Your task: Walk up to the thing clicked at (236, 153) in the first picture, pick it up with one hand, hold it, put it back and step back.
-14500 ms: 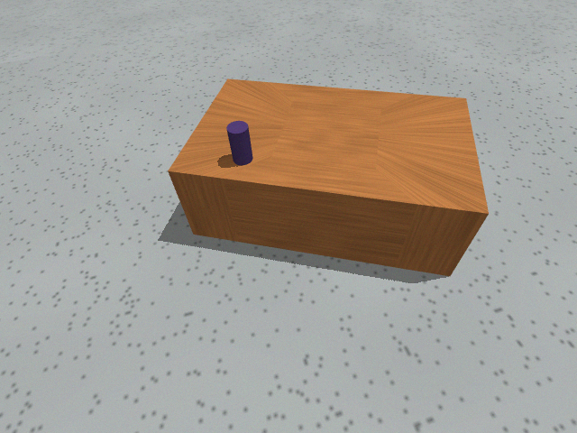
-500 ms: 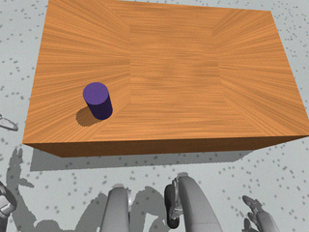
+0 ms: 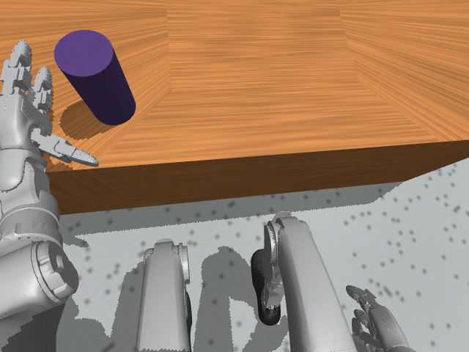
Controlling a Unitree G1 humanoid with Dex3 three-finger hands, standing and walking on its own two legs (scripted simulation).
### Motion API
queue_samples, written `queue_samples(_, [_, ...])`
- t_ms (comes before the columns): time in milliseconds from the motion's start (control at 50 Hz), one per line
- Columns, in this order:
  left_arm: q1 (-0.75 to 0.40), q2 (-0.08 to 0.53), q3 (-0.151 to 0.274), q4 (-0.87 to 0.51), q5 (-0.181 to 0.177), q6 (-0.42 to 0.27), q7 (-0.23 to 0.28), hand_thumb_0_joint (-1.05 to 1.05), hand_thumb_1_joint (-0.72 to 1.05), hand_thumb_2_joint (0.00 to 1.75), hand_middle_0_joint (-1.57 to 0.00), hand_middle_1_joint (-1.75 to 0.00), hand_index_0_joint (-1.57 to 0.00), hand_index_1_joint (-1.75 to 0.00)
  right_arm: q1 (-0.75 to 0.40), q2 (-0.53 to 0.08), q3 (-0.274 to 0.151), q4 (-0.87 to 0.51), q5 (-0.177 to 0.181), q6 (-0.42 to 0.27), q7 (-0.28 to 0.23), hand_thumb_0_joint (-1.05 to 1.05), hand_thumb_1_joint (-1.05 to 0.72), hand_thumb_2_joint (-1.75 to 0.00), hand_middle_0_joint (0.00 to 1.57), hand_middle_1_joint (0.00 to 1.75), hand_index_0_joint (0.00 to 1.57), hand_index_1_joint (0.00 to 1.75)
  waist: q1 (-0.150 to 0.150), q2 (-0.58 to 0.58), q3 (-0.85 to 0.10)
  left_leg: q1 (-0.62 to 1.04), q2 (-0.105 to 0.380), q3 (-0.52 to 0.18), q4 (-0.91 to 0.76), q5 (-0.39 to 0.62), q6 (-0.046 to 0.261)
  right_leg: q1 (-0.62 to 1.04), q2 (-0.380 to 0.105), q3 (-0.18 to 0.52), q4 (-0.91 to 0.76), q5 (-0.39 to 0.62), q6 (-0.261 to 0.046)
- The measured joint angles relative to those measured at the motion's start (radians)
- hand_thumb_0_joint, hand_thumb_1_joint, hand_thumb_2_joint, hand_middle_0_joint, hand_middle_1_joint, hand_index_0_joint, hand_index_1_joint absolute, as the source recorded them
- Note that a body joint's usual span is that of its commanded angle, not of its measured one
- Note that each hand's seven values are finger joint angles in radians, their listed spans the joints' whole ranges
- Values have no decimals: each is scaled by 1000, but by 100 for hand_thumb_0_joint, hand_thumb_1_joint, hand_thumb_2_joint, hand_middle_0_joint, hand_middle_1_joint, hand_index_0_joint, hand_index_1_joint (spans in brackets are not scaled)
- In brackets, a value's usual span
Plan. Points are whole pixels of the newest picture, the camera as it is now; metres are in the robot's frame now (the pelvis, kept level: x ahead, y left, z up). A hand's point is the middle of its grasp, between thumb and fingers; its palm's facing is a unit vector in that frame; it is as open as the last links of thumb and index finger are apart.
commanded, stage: close in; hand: left
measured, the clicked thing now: (101, 83) +0.55 +0.17 -0.01
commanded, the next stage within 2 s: rest palm in 0.40 s
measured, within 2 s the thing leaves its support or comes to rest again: neither
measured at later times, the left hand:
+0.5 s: hand (94, 109) +0.50 +0.18 -0.02, palm faces +0.05 -1.00 +0.01, open 17.7 cm
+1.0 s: hand (106, 114) +0.50 +0.17 -0.03, palm faces +0.09 -1.00 -0.03, open 17.1 cm
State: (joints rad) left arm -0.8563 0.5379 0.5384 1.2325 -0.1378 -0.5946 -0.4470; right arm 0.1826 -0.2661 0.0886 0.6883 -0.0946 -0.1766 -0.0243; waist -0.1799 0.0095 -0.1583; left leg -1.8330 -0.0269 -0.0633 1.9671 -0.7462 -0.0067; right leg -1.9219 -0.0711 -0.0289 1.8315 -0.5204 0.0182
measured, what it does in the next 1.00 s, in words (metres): stands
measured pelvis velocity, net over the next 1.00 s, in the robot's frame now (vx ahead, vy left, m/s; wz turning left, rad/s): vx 0.00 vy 0.00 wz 0.02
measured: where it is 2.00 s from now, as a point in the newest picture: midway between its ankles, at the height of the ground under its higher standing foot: (224, 320)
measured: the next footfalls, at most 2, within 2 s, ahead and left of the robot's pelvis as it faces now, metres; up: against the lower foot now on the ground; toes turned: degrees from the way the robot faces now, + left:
none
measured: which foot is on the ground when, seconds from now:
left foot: down 0.00-1.00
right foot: down 0.00-1.00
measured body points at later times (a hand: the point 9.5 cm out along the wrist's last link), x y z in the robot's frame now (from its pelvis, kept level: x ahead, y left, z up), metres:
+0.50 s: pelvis -0.01 +0.00 -0.01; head +0.20 +0.03 +0.39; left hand +0.49 +0.24 -0.01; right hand +0.05 -0.27 -0.12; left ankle +0.05 +0.12 -0.44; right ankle +0.12 -0.14 -0.44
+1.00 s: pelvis +0.00 +0.00 -0.01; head +0.22 +0.03 +0.39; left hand +0.49 +0.22 -0.03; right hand +0.10 -0.26 -0.14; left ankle +0.05 +0.12 -0.44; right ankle +0.12 -0.14 -0.44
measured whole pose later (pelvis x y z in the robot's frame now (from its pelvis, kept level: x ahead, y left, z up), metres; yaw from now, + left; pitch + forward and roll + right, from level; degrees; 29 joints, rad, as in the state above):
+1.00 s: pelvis +0.00 +0.00 -0.01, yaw +1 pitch +36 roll -3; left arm -0.81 0.32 0.32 1.01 -0.04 -0.59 -0.06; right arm 0.17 -0.26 0.03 0.66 -0.06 -0.03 0.06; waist -0.14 0.02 -0.15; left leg -1.86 -0.05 -0.05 1.99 -0.75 0.00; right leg -1.95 -0.09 -0.02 1.86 -0.54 0.03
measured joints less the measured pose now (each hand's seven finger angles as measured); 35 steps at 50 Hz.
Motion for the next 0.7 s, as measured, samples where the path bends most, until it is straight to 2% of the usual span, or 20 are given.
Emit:
queue_samples(100, [-13, -39, -22, -79, 37, 9, 95, -2, -53, 6, -2, -11, -4, -8, 20, -5, -14, -4, 2, 21, 26, 0, -90, -89, 21, 30, 21, 29, 2, -1, 29, -61, -6, -1, 63, 8, -5, -62, -4, 3, 58, 13, -3])
queue_samples(200, [-28, -64, -72, -130, 60, 45, 164, -2, -54, 6, -3, -11, -5, -8, 37, -1, -27, 13, 15, 46, 31, 1, -90, -89, 21, 30, 21, 29, 4, 7, 20, -73, -13, -3, 68, 20, -7, -70, -10, 3, 64, 21, -6])
queue_samples(280, [-48, -68, -100, -105, 62, 73, 197, -2, -56, 6, -3, -11, -5, -8, 50, -6, -36, 15, 30, 61, 33, 1, -91, -89, 21, 30, 21, 29, 0, 21, -5, -61, -14, -3, 54, 23, -3, -54, -11, 1, 50, 22, -3])
queue_samples(400, [-47, -84, -112, -89, 54, 88, 234, -2, -59, 4, -4, -10, -6, -7, 61, -18, -44, -7, 48, 79, 44, 1, -92, -89, 21, 30, 20, 29, -6, 24, -14, -43, -11, 2, 27, 28, 5, -34, -8, 4, 20, 26, 2])
queue_samples(560, [12, -145, -165, -194, 66, 70, 293, -2, -61, 2, -4, -9, -7, -5, 60, -17, -55, -18, 49, 97, 55, 1, -92, -89, 21, 30, 20, 29, 10, 7, 1, -36, -17, 3, 7, 22, 7, -23, -15, 5, 3, 14, 6])
queue_samples(700, [18, -181, -206, -214, 82, 52, 335, -2, -61, 3, -6, -7, -7, -5, 31, -9, -60, -15, 43, 112, 62, 0, -92, -90, 21, 30, 20, 29, 22, 14, -1, -21, -22, 2, 2, 4, 11, -7, -20, 4, 2, -9, 10])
